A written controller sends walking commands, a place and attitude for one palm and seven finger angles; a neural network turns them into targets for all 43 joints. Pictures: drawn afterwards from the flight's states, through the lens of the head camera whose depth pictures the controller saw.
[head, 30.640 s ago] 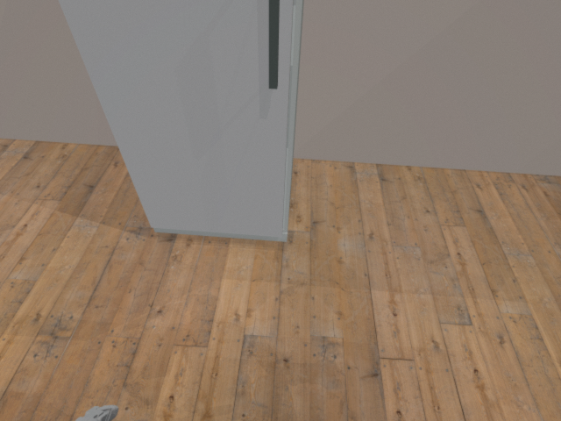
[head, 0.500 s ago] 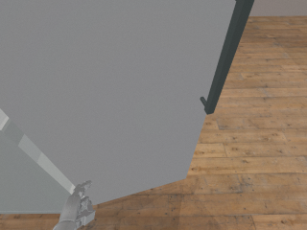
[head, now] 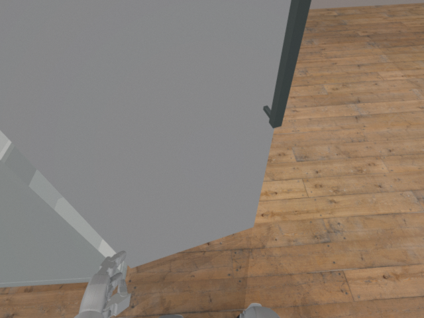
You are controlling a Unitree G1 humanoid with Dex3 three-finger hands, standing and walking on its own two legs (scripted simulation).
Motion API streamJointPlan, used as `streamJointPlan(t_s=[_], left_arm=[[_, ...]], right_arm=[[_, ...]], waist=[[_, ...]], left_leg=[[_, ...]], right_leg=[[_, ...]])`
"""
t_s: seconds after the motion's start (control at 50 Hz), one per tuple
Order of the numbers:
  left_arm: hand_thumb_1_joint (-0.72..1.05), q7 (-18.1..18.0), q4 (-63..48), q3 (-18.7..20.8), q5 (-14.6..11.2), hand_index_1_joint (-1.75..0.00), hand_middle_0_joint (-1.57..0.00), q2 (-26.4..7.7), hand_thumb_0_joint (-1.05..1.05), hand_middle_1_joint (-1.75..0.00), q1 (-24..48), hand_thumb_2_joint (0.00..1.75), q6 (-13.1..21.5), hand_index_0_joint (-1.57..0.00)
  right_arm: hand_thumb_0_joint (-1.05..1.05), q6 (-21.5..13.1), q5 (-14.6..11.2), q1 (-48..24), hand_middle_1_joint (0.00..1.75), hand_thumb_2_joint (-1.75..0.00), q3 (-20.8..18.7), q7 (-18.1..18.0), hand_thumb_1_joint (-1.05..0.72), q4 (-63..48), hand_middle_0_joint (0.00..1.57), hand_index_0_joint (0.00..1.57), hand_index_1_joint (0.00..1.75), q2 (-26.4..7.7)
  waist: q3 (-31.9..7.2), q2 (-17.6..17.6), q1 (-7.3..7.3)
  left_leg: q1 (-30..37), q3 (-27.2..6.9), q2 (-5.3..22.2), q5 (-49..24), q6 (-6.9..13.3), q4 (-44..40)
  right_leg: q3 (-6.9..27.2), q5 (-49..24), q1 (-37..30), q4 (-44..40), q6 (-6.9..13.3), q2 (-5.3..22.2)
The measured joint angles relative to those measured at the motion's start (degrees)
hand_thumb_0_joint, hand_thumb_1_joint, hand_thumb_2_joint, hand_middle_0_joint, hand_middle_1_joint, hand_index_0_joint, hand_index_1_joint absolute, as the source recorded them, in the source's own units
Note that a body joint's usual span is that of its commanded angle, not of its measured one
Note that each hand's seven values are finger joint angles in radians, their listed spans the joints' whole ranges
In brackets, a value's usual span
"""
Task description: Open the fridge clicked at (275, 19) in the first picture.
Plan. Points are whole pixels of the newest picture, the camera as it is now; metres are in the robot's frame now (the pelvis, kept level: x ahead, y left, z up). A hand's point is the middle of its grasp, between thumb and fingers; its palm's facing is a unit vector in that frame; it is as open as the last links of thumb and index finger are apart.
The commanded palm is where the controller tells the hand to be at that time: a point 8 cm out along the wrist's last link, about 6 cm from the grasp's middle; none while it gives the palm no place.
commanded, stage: step back with the hand held close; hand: right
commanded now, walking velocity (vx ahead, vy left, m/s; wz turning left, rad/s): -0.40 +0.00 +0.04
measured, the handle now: (282, 56) +0.54 -0.11 +0.21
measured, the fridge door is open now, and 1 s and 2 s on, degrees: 74 74 74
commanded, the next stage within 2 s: stop stepping back and stand still in 0.46 s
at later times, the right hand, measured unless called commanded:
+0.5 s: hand out of the picture +0.14 -0.28 +0.20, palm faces +0.42 +0.82 -0.39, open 7.4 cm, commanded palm +0.09 -0.31 +0.20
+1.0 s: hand out of the picture +0.07 -0.35 +0.19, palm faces +0.37 +0.83 -0.41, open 7.4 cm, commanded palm +0.03 -0.37 +0.20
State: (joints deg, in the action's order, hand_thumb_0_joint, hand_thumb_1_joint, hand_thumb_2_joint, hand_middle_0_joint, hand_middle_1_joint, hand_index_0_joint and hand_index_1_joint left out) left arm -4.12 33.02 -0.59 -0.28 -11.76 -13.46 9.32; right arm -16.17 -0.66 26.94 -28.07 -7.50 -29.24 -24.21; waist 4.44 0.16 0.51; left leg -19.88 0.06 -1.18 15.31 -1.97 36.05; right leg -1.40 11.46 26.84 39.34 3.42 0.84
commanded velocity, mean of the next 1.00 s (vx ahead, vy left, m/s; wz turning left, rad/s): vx -0.13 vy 0.03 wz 0.02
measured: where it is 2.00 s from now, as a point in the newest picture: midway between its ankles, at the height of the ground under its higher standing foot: outside the picture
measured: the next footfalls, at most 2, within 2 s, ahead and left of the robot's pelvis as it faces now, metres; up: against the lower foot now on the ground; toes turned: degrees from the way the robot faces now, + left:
left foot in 0.50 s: -0.14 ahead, +0.12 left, +0.00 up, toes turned +7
right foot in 0.66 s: +0.03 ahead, -0.09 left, +0.00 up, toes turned +7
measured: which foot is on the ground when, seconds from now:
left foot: down 0.00-0.24, up 0.26-0.48, down 0.50-0.64, up 0.66-0.88, down 0.90-1.00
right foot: down 0.00-0.50, up 0.52-0.64, down 0.66-0.90, up 0.92-1.00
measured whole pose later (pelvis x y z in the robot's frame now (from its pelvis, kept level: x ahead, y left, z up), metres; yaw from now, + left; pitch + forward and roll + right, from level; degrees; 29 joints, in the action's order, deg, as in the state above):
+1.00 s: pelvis -0.15 -0.09 +0.02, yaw +7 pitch -1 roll +3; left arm -3.7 40.0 0.3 0.9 -12.9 -16.2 5.6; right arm -11.3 -2.7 29.4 -26.5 -6.9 -29.3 -26.5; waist -1.6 -2.8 2.4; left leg -10.7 4.4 -1.9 15.6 2.7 27.9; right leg -2.0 20.2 27.5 48.4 -0.2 -0.6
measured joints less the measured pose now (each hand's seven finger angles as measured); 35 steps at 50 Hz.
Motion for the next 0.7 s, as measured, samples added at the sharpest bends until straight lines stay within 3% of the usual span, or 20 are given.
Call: streamJointPlan(t_s=[0.08, 0.16, 0.2, 0.24, 0.28, 0.32, 0.36, 0.42, 0.48, 0.5, 0.54, 0.58, 0.6, 0.62, 0.64, 0.66, 0.7], left_arm=[[0.90, 0.4, 0.6, 0.2, 0.2, -0.30, -0.20, 0.1, 0.01, -0.30, 1.4, 0.90, -0.1, -0.21], [0.90, 0.7, 1.4, 0.3, 0.5, -0.30, -0.21, 0.0, 0.01, -0.30, 2.5, 0.90, -1.0, -0.21], [0.90, 0.7, 1.6, 0.4, 0.6, -0.30, -0.21, -0.2, 0.01, -0.30, 3.0, 0.90, -1.6, -0.21], [0.90, 0.5, 1.2, 0.5, 0.6, -0.30, -0.20, -0.2, 0.01, -0.30, 3.2, 0.90, -2.0, -0.21], [0.90, 0.1, 0.8, 0.9, 0.8, -0.30, -0.20, -0.2, 0.01, -0.30, 3.3, 0.90, -1.4, -0.21], [0.90, 0.2, 1.6, 1.5, 1.0, -0.30, -0.20, 0.8, 0.01, -0.30, 3.4, 0.90, -0.6, -0.21], [0.90, 0.9, 2.4, 1.7, 1.0, -0.30, -0.20, 1.8, 0.01, -0.30, 3.1, 0.90, -0.2, -0.21], [0.90, 1.6, 2.8, 1.1, 1.0, -0.30, -0.20, 2.5, 0.01, -0.30, 2.1, 0.90, 0.5, -0.21], [0.90, 2.0, 2.7, 0.3, 1.5, -0.30, -0.20, 3.1, 0.01, -0.30, 2.2, 0.90, 0.4, -0.21], [0.90, 2.0, 2.5, -0.1, 1.5, -0.30, -0.21, 3.1, 0.01, -0.30, 3.0, 0.90, 0.2, -0.21], [0.90, 1.3, 4.0, -0.4, 1.9, -0.30, -0.21, 2.3, 0.01, -0.30, 4.5, 0.90, -0.4, -0.21], [0.90, 0.7, 5.6, -0.8, 1.3, -0.30, -0.21, 2.5, 0.01, -0.30, 4.0, 0.90, -1.1, -0.21], [0.90, 0.5, 5.7, -1.3, 1.0, -0.30, -0.21, 2.8, 0.01, -0.30, 3.7, 0.90, -1.6, -0.21], [0.90, 0.4, 5.2, -1.9, 0.7, -0.30, -0.21, 2.8, 0.01, -0.30, 3.5, 0.90, -1.9, -0.21], [0.90, 0.3, 4.1, -2.3, 0.4, -0.30, -0.21, 2.1, 0.01, -0.30, 3.3, 0.90, -1.9, -0.21], [0.90, 0.4, 2.8, -2.0, 0.4, -0.30, -0.21, 1.3, 0.01, -0.30, 3.3, 0.90, -1.4, -0.21], [0.90, 0.8, 2.7, -0.9, 0.0, -0.30, -0.21, 2.3, 0.01, -0.30, 4.4, 0.90, -0.5, -0.21]], right_arm=[[0.01, -0.4, -0.4, 0.0, 0.31, -0.90, 0.7, 0.5, -0.89, -0.8, 0.21, 0.22, 0.30, 0.7], [0.01, -0.5, -0.5, 0.3, 0.31, -0.90, 2.8, 0.1, -0.89, -2.5, 0.21, 0.22, 0.30, 1.2], [0.01, -0.7, -0.5, 0.3, 0.31, -0.90, 3.3, -0.2, -0.89, -3.4, 0.21, 0.22, 0.30, 0.8], [0.01, -1.0, -0.5, 0.4, 0.31, -0.90, 2.7, -0.2, -0.89, -4.2, 0.21, 0.22, 0.30, -0.3], [0.01, -1.4, -0.2, -0.4, 0.31, -0.90, 1.6, 0.2, -0.89, -3.9, 0.21, 0.22, 0.30, -1.0], [0.01, -1.7, -0.3, -1.6, 0.31, -0.90, 0.3, 0.6, -0.89, -2.9, 0.21, 0.22, 0.30, -2.0], [0.01, -1.7, -1.3, -1.6, 0.31, -0.90, -0.7, 0.5, -0.89, -2.4, 0.21, 0.22, 0.30, -2.3], [0.01, -1.2, -2.7, -0.1, 0.31, -0.90, -0.1, 0.0, -0.89, -2.7, 0.21, 0.22, 0.30, -1.0], [0.01, -0.8, -3.3, 0.9, 0.31, -0.90, 1.0, 0.0, -0.89, -3.0, 0.21, 0.21, 0.30, -0.6], [0.01, -0.9, -3.3, 0.9, 0.31, -0.90, 0.9, -0.1, -0.89, -3.3, 0.21, 0.21, 0.30, -1.0], [0.01, -1.2, -2.6, -1.2, 0.31, -0.90, 3.2, 0.3, -0.89, -2.2, 0.20, 0.21, 0.30, 0.0], [0.01, -0.9, -2.0, -3.4, 0.31, -0.90, 5.1, 1.2, -0.89, -0.7, 0.21, 0.21, 0.30, -0.1], [0.01, -0.5, -1.9, -4.1, 0.31, -0.90, 5.4, 1.5, -0.89, -0.3, 0.21, 0.21, 0.30, -0.3], [0.01, 0.0, -2.0, -4.5, 0.31, -0.90, 5.1, 1.7, -0.89, -0.1, 0.21, 0.21, 0.30, -0.4], [0.01, 0.8, -2.2, -4.3, 0.31, -0.90, 4.7, 1.7, -0.89, -0.2, 0.21, 0.22, 0.30, -0.1], [0.01, 1.6, -2.5, -4.2, 0.31, -0.90, 4.3, 1.6, -0.89, -0.6, 0.21, 0.22, 0.30, 0.0], [0.01, 2.4, -3.0, -4.8, 0.31, -0.90, 3.4, 1.6, -0.89, -0.1, 0.21, 0.21, 0.30, -1.3]], waist=[[0.7, -0.5, 0.97], [0.5, -2.0, 0.66], [0.7, -2.5, 0.06], [0.7, -2.7, -0.34], [1.0, -1.1, -0.96], [1.0, -0.2, -1.08], [-0.1, 0.2, -0.40], [-2.8, 0.8, 1.10], [-5.0, -0.4, 2.89], [-5.1, -2.0, 4.04], [-3.8, -0.7, 4.72], [-4.1, -2.2, 4.15], [-4.1, -3.6, 3.57], [-4.1, -4.5, 2.66], [-4.1, -3.9, 1.82], [-4.0, -2.5, 0.77], [-1.7, -4.1, -1.23]], left_leg=[[-1.3, -0.4, 0.0, -1.4, 0.3, 0.1], [-2.3, -0.9, 1.1, -2.3, 0.1, -0.2], [-2.5, -0.8, 1.4, -2.6, -0.3, 0.1], [-3.3, -1.0, 1.2, -1.8, -0.4, 1.2], [-5.0, -1.5, -1.3, 3.7, 0.0, 9.1], [-5.5, -1.7, -3.6, 8.2, 0.6, 19.6], [-3.1, -0.3, -4.5, 11.8, 1.3, 21.8], [4.5, 2.7, -4.1, 15.7, 2.5, 11.2], [13.4, 2.9, -1.8, 12.6, 4.5, -7.8], [14.6, 1.7, 0.4, 6.7, 4.5, -12.8], [14.0, 1.0, 0.5, 2.6, 1.2, -11.4], [14.1, 0.5, 1.7, 4.8, -0.5, -9.6], [13.8, 0.2, 2.6, 5.6, -0.8, -8.6], [12.7, 0.4, 3.3, 6.1, -0.8, -6.4], [10.5, 1.2, 3.2, 6.2, -0.6, -2.5], [7.7, 1.6, 2.3, 8.2, -0.1, 2.8], [3.3, -1.8, 1.3, 13.9, 0.9, 12.5]], right_leg=[[-0.4, 2.2, 1.0, 0.2, -0.4, 0.0], [-0.4, 6.7, 2.0, 0.8, -2.0, -1.2], [-0.4, 4.5, 2.1, 0.2, -1.9, -1.6], [-0.7, -0.1, 2.3, -0.6, -0.3, -1.4], [0.0, -4.8, 2.8, -1.2, 1.6, -0.2], [1.0, -6.1, 2.8, -2.8, 1.8, 0.4], [1.3, -7.7, 2.3, -6.4, 1.5, 1.1], [0.6, -11.7, 1.6, -13.1, 0.7, 2.2], [-1.9, -12.4, 2.6, -16.0, -1.7, 2.0], [-3.3, -9.3, 4.4, -13.2, -3.2, 1.3], [-1.7, 2.3, 7.4, 0.1, -4.9, 1.2], [-1.1, 9.9, 7.8, 11.9, -5.0, -0.8], [-1.4, 11.4, 6.2, 12.6, -4.9, -1.5], [-1.6, 9.0, 3.3, 8.5, -4.9, -1.8], [-1.0, 1.8, -0.2, 1.8, -4.5, -1.2], [-0.1, -1.7, -2.0, -2.5, -2.1, -0.5], [-0.8, -1.6, -2.1, -2.7, 1.5, -1.8]])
